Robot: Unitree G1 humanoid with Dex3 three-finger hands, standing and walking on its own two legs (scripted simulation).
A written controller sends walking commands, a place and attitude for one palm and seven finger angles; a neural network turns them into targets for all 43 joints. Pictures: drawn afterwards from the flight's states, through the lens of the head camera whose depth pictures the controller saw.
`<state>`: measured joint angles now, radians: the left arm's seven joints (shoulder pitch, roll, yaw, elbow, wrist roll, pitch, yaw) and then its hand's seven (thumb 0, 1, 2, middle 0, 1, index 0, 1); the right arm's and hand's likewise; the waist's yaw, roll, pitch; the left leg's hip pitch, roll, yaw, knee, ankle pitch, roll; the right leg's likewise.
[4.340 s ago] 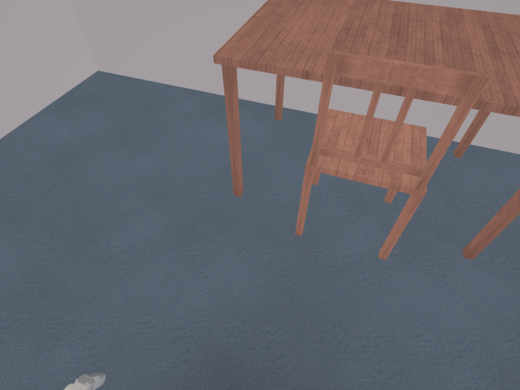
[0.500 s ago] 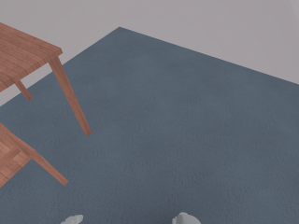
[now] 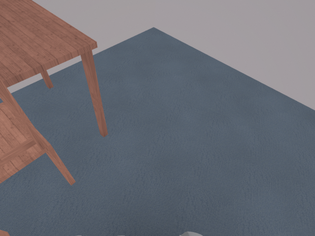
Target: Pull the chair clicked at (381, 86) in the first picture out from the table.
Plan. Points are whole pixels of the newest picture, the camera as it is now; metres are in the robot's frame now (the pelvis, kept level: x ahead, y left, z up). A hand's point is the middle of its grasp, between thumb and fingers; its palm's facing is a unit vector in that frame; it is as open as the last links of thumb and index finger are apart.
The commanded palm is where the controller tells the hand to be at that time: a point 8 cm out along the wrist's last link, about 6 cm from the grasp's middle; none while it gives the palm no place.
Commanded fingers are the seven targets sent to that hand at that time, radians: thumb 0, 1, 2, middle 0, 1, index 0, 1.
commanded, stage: turn to face it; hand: left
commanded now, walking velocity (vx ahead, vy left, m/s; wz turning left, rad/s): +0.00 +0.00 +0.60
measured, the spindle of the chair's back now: out of the picture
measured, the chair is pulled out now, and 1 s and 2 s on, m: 0.00 0.00 0.00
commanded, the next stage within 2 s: take the last steps up to it in 1.36 s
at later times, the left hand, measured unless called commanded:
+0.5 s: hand out of the picture +0.03 +0.17 -0.14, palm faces +0.31 -0.90 -0.29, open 7.4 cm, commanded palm none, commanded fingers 0.00 0.90 0.90 -0.20 -0.30 -0.20 -0.30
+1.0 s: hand out of the picture -0.17 +0.16 -0.18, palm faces +0.62 -0.74 -0.25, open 7.4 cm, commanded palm none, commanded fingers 0.00 0.90 0.90 -0.20 -0.30 -0.20 -0.30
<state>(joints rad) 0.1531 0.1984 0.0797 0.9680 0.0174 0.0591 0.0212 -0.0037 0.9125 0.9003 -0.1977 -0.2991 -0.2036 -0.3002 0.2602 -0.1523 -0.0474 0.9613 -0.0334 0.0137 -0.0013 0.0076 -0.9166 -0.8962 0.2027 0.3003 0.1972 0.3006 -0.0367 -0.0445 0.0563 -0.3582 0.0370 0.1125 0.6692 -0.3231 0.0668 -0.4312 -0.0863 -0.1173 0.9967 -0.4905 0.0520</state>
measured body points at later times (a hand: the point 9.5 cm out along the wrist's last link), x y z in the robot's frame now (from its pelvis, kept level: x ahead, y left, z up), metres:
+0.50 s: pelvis -0.02 -0.06 +0.00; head +0.02 -0.07 +0.45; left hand +0.01 +0.22 -0.12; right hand +0.13 -0.30 -0.14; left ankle +0.01 +0.07 -0.71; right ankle +0.02 -0.18 -0.73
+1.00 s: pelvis -0.05 -0.03 +0.00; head -0.04 +0.02 +0.45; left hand -0.21 +0.20 -0.16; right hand +0.21 -0.15 -0.11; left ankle -0.10 +0.04 -0.72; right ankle +0.00 -0.17 -0.67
